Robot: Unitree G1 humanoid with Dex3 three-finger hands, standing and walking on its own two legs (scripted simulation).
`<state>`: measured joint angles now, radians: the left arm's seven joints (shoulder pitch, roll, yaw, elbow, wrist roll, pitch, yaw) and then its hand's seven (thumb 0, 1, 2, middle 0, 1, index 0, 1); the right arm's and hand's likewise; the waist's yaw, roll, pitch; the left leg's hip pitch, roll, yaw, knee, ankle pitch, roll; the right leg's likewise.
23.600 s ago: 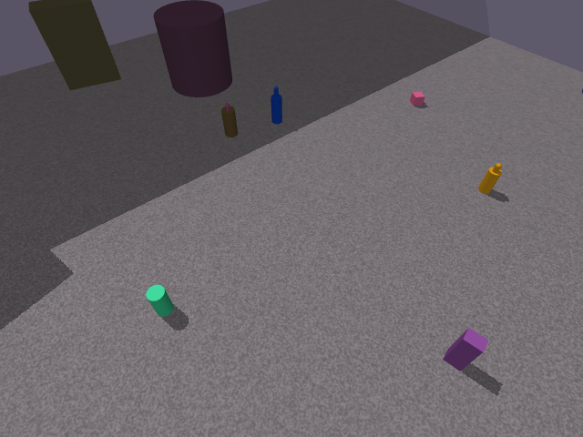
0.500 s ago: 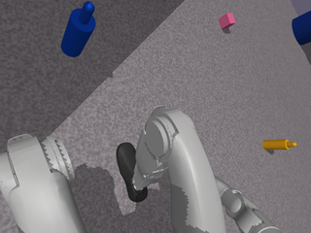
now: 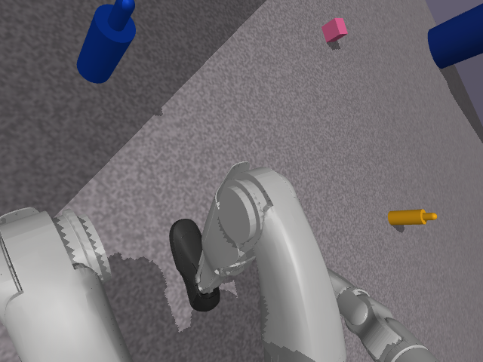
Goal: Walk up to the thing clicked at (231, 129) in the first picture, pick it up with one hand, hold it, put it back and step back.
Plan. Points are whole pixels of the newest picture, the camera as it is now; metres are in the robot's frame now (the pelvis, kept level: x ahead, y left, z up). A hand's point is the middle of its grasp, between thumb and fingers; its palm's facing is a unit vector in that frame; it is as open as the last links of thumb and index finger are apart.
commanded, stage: open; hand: left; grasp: from the side
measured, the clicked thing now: out of the picture +0.46 +0.30 -0.20
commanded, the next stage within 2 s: withdraw in 0.26 s
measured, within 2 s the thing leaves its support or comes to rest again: neither
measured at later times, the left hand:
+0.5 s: hand out of the picture +0.46 +0.30 -0.17, palm faces +0.40 -0.92 +0.00, open 15.7 cm
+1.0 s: hand out of the picture +0.41 +0.38 -0.09, palm faces +0.27 -0.94 -0.22, open 17.6 cm
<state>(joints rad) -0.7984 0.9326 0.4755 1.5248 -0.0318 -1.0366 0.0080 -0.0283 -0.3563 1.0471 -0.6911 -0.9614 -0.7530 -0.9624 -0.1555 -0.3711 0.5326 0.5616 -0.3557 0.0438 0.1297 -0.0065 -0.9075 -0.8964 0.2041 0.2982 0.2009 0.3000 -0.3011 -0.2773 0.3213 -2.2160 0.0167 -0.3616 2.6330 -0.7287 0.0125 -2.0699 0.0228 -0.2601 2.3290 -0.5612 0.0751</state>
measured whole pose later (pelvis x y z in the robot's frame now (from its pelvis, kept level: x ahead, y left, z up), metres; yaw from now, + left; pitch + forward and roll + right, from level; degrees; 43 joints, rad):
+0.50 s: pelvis +0.00 +0.00 +0.00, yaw +0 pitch +15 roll -19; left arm -0.81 0.94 0.49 1.54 -0.07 -1.07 -0.02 -0.01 -0.47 0.19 -0.32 -0.25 -0.32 -0.25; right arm -0.16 -0.38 0.54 0.54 -0.35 0.05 0.13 -0.01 -0.91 -0.90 0.21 0.30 0.20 0.30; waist -0.30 -0.27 0.31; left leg -2.21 0.02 -0.37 2.62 -0.73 0.01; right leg -2.07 0.03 -0.26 2.32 -0.56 0.07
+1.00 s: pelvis +0.00 +0.00 +0.03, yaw +4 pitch +23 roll -15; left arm -0.70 0.83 0.47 1.16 0.07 -0.58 -0.18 -0.01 -0.59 0.07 -0.08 -0.07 -0.07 -0.07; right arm 0.03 -0.32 0.27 0.59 -0.14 0.11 0.10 0.00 -0.92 -0.91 0.20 0.30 0.20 0.30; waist -0.19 -0.12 0.09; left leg -2.24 0.03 -0.22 2.49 -0.69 0.05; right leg -2.12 -0.01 -0.16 2.27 -0.57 0.04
